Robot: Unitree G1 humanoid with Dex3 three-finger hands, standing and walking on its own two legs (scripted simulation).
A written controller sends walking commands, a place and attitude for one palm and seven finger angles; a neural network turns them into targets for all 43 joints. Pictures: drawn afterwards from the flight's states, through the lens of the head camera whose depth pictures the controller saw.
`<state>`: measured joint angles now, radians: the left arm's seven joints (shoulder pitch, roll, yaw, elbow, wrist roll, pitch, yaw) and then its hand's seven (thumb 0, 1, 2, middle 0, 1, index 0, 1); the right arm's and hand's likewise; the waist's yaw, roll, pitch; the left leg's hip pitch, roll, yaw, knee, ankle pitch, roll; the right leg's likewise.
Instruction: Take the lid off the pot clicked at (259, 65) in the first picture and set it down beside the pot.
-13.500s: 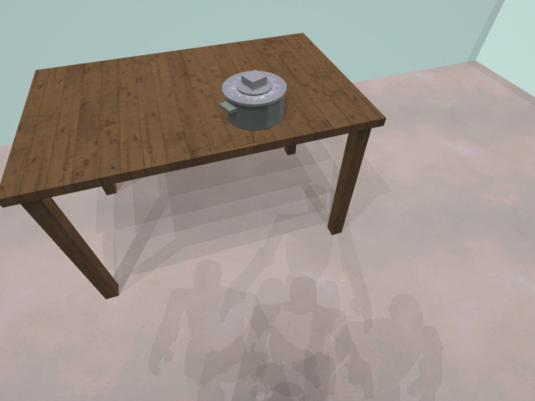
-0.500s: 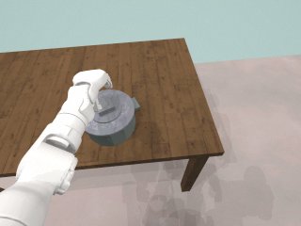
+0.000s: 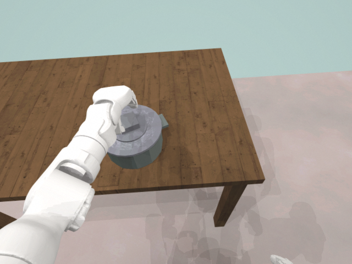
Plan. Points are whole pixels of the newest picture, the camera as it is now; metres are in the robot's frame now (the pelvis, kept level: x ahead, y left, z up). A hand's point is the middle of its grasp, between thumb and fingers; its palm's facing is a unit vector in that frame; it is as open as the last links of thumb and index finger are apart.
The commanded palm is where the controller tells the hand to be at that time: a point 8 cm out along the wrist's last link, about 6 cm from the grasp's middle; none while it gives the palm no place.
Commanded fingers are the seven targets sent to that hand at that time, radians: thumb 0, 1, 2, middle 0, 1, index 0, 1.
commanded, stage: lower the open fingers around the knob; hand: left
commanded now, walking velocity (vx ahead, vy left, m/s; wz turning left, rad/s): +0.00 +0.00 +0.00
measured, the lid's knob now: (127, 122) +0.49 +0.14 +0.00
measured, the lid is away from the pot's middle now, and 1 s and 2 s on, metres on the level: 0.00 0.00 0.00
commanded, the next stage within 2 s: close the fingers and squeeze the knob in 1.24 s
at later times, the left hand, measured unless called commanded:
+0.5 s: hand (123, 124) +0.46 +0.13 +0.04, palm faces -0.37 -0.05 -0.93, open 10.2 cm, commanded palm +0.46 +0.13 +0.09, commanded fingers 0.00 -0.25 1.29 -0.81 -0.08 -0.81 -0.08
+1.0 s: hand (123, 124) +0.47 +0.14 +0.03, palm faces -0.37 -0.07 -0.93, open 10.2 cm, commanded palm +0.46 +0.15 +0.08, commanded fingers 0.00 -0.25 1.29 -0.81 -0.08 -0.81 -0.08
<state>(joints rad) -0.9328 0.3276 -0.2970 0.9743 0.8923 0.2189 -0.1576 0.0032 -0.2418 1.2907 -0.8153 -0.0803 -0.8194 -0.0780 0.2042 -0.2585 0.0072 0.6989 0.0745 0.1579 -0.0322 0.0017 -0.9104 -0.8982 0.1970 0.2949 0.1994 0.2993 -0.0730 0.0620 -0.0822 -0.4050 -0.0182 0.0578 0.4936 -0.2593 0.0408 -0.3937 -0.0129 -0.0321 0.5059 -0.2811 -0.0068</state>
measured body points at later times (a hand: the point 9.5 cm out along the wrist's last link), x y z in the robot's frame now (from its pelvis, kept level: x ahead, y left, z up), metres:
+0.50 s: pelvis +0.00 +0.00 +0.00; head +0.05 -0.03 +0.44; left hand +0.47 +0.13 +0.09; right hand +0.05 -0.27 -0.14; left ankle -0.02 +0.09 -0.74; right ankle -0.03 -0.11 -0.74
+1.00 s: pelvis +0.00 +0.00 +0.00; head +0.06 -0.02 +0.44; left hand +0.48 +0.14 +0.08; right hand +0.04 -0.27 -0.14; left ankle -0.02 +0.09 -0.74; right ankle -0.03 -0.11 -0.74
